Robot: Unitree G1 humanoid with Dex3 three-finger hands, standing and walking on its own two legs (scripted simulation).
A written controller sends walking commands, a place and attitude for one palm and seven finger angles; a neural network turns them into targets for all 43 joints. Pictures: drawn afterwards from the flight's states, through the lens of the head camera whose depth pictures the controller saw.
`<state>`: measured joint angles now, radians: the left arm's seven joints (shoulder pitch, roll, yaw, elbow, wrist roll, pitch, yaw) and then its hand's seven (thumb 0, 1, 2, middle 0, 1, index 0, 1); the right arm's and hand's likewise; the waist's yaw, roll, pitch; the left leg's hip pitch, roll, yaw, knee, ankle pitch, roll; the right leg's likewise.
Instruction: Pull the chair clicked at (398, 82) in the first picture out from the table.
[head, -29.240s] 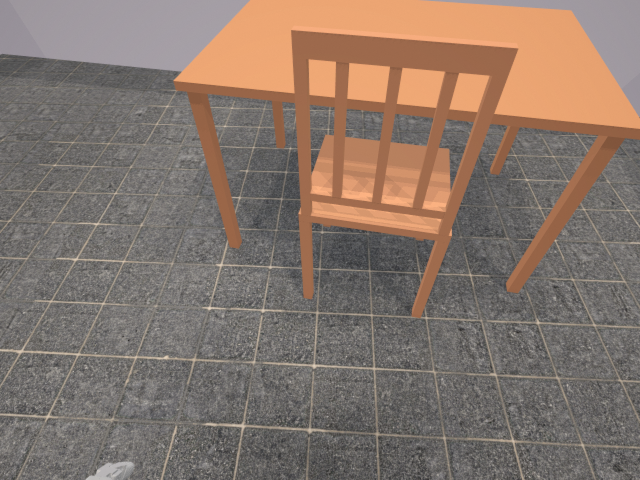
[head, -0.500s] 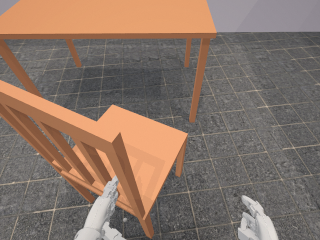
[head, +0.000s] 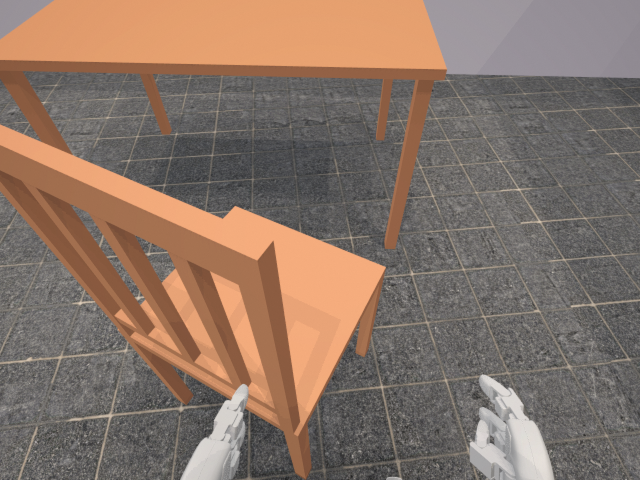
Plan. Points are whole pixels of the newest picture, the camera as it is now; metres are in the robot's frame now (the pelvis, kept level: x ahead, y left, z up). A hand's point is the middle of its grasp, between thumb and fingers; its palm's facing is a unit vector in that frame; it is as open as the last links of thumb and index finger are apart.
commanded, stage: draw the hand back to the body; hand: left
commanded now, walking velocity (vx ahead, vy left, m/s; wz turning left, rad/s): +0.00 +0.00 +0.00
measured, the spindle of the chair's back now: (158, 300) +0.36 +0.24 +0.01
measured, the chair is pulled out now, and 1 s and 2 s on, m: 0.54 0.54 0.54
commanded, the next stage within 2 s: step back with the hand held close in 1.66 s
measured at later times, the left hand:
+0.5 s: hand (208, 464) +0.15 +0.11 +0.07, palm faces -0.04 -1.00 -0.09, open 17.4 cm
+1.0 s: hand (63, 389) +0.18 +0.21 +0.17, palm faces +0.33 -0.84 -0.43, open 13.4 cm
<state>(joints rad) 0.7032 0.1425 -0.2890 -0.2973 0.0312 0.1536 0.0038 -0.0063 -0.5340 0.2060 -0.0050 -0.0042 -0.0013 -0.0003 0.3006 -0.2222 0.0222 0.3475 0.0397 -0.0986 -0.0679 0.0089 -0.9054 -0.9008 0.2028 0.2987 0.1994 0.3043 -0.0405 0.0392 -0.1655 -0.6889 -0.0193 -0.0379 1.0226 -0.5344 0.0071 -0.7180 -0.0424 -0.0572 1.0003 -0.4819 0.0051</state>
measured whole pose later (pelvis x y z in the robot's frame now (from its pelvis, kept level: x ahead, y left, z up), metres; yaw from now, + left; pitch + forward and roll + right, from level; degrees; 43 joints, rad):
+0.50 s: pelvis -0.01 -0.01 -0.02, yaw -1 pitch +12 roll -1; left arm 0.77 0.19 -0.10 -0.46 -0.11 -0.25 -0.05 -0.01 -0.53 0.21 -0.01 0.00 0.00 0.00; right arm 0.24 -0.18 0.00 0.41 0.06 -0.08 -0.05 0.01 -0.91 -0.90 0.20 0.30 0.20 0.30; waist 0.02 0.06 -0.15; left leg -0.78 0.00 -0.04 1.14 -0.58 -0.01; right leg -0.82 -0.03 -0.06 1.12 -0.52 -0.01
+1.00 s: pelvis +0.01 -0.01 +0.04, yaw +0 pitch +0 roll +0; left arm 0.68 0.34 0.18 -0.50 -0.06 -0.01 0.17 0.00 0.09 0.51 -0.10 -0.14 -0.10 -0.13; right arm 0.24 -0.22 0.01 0.54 0.05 -0.13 -0.14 0.01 -0.91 -0.90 0.20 0.30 0.20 0.30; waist 0.03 0.08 -0.07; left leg -0.28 0.00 -0.05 0.69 -0.41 -0.01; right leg -0.32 -0.02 -0.07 0.68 -0.37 -0.01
